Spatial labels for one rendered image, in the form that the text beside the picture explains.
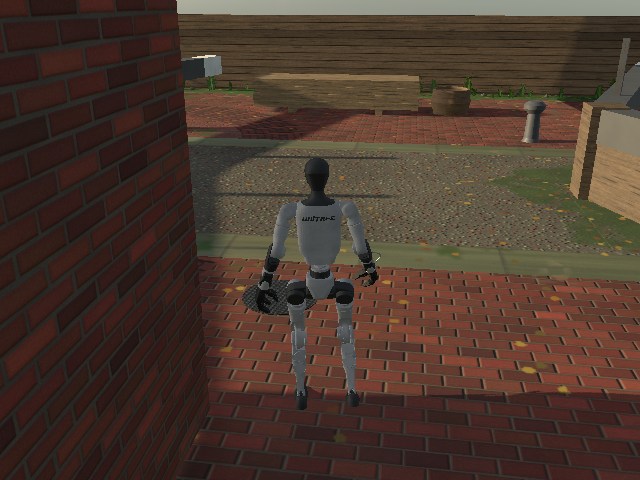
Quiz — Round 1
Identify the robot left upper arm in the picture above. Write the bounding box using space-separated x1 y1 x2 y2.
270 202 298 259

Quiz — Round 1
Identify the left robot forearm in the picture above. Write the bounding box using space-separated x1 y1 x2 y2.
258 243 280 290

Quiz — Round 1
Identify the robot right upper arm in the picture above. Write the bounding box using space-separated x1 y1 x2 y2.
339 201 368 255

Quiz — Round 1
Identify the right robot forearm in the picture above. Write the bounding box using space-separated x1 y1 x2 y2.
358 239 376 273

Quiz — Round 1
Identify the robot left hand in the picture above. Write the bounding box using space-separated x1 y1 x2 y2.
255 287 278 313

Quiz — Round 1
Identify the robot head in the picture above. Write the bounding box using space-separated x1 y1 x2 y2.
301 158 335 206

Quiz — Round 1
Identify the right robot thigh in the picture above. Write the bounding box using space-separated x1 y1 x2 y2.
334 278 354 343

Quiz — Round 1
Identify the robot right hand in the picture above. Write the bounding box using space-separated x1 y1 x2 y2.
354 269 378 287

